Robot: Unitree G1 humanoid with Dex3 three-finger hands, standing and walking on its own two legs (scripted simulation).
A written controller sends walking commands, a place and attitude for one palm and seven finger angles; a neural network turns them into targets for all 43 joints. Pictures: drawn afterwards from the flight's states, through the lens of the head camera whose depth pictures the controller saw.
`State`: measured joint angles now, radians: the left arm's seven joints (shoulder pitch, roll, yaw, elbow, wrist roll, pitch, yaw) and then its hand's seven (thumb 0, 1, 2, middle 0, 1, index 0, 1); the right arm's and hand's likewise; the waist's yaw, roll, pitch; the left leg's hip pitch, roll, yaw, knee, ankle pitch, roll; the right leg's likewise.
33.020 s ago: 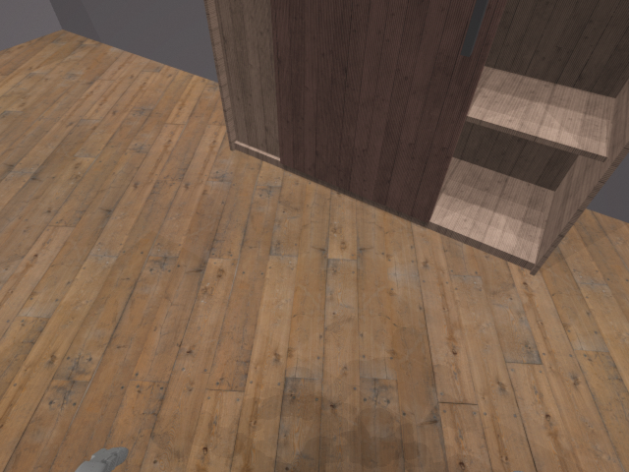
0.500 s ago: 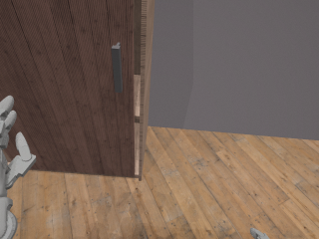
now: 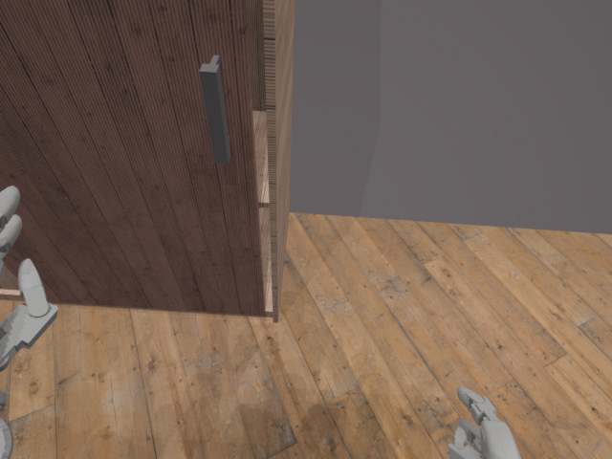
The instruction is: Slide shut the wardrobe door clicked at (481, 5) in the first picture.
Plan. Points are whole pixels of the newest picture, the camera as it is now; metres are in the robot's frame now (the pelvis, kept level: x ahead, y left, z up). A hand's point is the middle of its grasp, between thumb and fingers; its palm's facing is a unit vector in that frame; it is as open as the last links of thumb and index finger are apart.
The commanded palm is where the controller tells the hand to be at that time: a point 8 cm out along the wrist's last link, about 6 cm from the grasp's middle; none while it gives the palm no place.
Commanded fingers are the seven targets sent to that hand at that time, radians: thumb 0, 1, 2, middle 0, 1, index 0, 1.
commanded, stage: stop stepping back and stand still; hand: left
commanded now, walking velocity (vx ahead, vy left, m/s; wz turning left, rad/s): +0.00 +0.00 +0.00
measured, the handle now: (219, 111) +0.64 +0.21 +0.10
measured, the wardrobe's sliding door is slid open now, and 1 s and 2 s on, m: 0.03 0.03 0.03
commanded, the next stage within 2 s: let the arm hang, fingers relaxed in 0.08 s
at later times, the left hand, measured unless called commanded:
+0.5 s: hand out of the picture +0.03 +0.19 -0.17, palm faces -0.06 -0.98 -0.17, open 7.4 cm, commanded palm none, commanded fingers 0.00 0.90 0.90 -0.20 -0.30 -0.20 -0.30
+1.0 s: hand out of the picture +0.01 +0.30 -0.14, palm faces +0.02 -0.92 -0.38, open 7.3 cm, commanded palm none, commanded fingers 0.00 0.90 0.90 -0.20 -0.30 -0.20 -0.30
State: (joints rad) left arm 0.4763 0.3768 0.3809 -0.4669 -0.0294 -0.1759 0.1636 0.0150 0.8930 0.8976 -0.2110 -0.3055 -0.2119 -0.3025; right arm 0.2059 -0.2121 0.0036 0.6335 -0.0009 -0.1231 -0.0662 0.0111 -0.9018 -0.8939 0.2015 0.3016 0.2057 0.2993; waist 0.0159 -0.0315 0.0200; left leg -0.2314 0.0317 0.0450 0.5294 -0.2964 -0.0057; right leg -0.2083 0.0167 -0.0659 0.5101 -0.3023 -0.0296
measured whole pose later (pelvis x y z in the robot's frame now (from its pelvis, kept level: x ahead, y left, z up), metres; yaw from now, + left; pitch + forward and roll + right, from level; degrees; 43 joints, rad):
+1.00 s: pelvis -0.04 +0.03 +0.01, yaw +1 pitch -1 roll -1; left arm 0.16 0.36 0.03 1.12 0.02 0.00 0.00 0.00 0.91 0.90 -0.20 -0.30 -0.20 -0.30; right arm 0.19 -0.30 -0.01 1.09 -0.02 0.00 0.01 0.00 -0.90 -0.89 0.20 0.30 0.21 0.30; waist 0.01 0.04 0.01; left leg -0.22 -0.01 0.05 0.41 -0.18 0.04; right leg -0.19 -0.02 -0.07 0.39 -0.18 0.00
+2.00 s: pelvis +0.02 -0.01 +0.01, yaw +0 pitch -1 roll +0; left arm 0.10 0.33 0.01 1.12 0.01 -0.02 0.00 0.00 0.91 0.90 -0.20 -0.30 -0.20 -0.30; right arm 0.10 -0.33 0.00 1.11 -0.01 0.00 -0.01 0.00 -0.90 -0.89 0.20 0.30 0.21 0.30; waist 0.00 0.01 0.03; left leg -0.07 0.02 0.04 0.29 -0.20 -0.02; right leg -0.06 0.02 -0.07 0.29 -0.22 -0.04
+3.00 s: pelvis +0.01 -0.01 +0.02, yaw +0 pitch -1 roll +0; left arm 0.09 0.33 0.01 1.14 0.01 -0.02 0.00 0.00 0.91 0.90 -0.20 -0.30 -0.20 -0.30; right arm 0.12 -0.34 0.00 1.13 -0.01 0.00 -0.01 0.00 -0.90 -0.89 0.20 0.30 0.21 0.30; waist -0.01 0.01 0.04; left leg -0.08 0.03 0.05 0.27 -0.18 -0.02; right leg -0.06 0.03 -0.06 0.26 -0.19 -0.04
